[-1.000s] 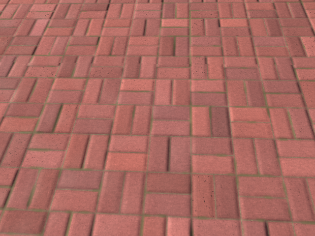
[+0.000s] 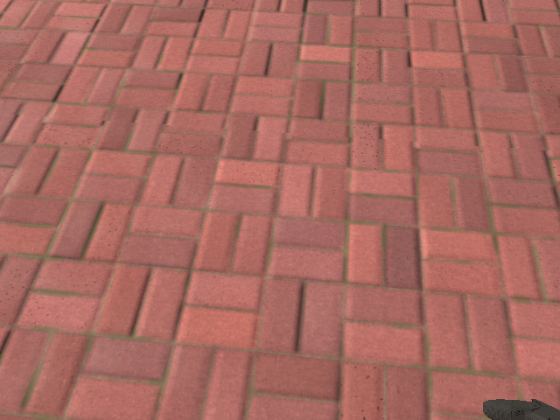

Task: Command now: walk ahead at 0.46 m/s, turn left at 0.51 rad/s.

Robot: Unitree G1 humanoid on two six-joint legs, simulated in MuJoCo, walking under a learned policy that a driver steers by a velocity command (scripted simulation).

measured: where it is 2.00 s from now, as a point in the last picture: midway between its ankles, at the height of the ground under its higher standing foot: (348, 186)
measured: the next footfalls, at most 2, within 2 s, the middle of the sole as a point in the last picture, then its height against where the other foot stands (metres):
left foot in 0.04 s outside the picture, level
right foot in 0.58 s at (344, 374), level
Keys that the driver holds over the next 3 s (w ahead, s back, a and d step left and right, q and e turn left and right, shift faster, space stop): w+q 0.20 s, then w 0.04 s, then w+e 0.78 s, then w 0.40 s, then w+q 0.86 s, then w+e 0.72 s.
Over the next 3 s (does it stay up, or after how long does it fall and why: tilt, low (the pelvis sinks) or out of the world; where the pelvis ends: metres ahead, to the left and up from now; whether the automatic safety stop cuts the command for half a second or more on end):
stays up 1.68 -0.04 0.02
